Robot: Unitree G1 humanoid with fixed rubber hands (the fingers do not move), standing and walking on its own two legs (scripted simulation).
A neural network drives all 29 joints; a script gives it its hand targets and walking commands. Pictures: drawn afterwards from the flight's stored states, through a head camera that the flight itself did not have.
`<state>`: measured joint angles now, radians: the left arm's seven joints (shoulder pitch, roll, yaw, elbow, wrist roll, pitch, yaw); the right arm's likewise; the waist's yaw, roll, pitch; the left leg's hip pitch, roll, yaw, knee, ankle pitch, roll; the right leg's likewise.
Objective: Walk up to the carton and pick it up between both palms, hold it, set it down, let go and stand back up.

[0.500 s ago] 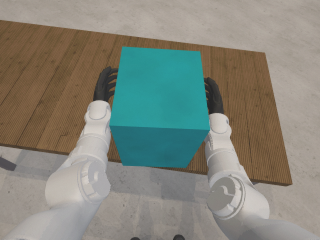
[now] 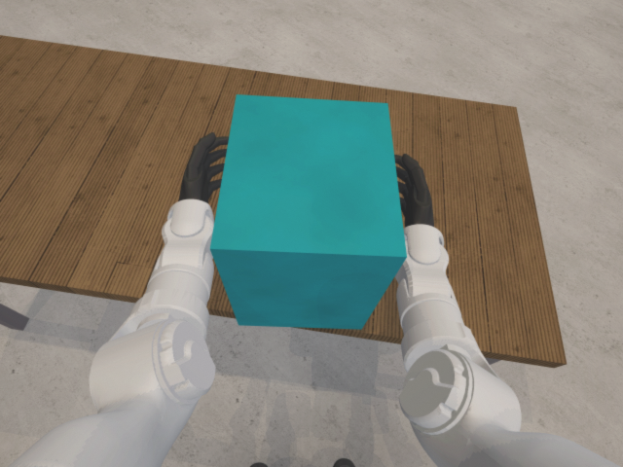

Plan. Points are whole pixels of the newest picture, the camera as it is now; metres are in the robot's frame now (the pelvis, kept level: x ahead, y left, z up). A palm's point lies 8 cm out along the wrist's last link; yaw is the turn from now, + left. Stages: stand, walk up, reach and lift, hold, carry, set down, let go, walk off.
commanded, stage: reach and lift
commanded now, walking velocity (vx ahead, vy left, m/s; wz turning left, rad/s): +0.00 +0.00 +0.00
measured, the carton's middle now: (305, 225) +0.42 +0.00 -0.01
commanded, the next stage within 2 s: none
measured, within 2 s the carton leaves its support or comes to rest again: leaves its support in 1.12 s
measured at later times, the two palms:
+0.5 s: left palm (198, 194) +0.44 +0.15 +0.04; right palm (416, 216) +0.40 -0.14 +0.04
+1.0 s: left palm (201, 203) +0.42 +0.14 +0.05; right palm (421, 225) +0.39 -0.14 +0.04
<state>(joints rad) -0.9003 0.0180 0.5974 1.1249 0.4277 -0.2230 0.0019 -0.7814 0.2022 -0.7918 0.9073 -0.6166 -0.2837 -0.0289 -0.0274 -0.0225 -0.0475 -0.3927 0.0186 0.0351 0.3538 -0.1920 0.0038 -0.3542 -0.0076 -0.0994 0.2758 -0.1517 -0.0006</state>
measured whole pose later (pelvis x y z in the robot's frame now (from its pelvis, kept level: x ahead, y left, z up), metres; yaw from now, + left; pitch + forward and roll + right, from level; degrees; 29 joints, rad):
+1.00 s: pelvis +0.00 +0.00 +0.00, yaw +0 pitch +12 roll -1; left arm -0.85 0.00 0.49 1.13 0.35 -0.22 0.07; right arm -0.71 0.13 -0.64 1.00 -0.47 -0.33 -0.08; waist -0.02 -0.02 -0.08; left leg -0.37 0.02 0.04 0.34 -0.18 0.00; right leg -0.32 0.00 -0.10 0.23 -0.13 0.00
